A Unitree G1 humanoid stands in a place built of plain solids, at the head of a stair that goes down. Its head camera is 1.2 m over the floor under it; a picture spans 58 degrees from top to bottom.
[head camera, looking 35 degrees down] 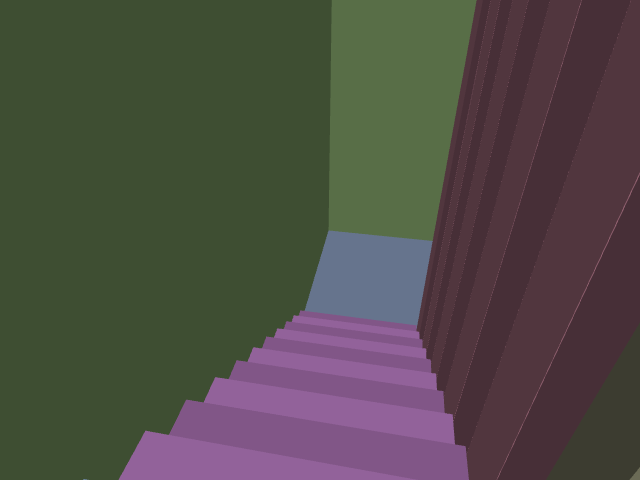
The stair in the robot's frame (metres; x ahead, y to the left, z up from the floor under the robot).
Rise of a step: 0.18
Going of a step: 0.25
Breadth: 1.11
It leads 10 degrees to the right of straight ahead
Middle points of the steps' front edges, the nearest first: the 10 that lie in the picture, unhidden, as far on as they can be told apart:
0.73 0.05 -0.17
0.98 0.00 -0.35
1.23 -0.04 -0.53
1.47 -0.09 -0.70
1.72 -0.13 -0.88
1.96 -0.18 -1.06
2.21 -0.22 -1.23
2.46 -0.27 -1.41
2.70 -0.31 -1.59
2.95 -0.36 -1.76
